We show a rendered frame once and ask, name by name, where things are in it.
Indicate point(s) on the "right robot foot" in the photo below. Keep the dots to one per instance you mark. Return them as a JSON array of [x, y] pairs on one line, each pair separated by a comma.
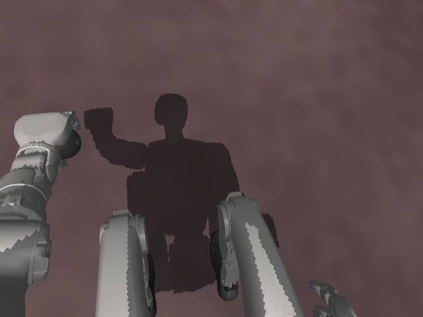
[[226, 293]]

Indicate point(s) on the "left robot arm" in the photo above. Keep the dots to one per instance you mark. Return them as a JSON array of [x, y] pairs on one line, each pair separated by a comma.
[[25, 247]]

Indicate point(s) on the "ball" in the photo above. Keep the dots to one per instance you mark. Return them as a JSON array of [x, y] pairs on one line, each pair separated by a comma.
[[72, 146]]

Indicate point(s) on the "right robot hand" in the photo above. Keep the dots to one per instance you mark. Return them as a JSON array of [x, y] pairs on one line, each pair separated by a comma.
[[338, 305]]

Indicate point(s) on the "left robot hand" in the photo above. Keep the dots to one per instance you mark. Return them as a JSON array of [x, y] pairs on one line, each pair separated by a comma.
[[51, 128]]

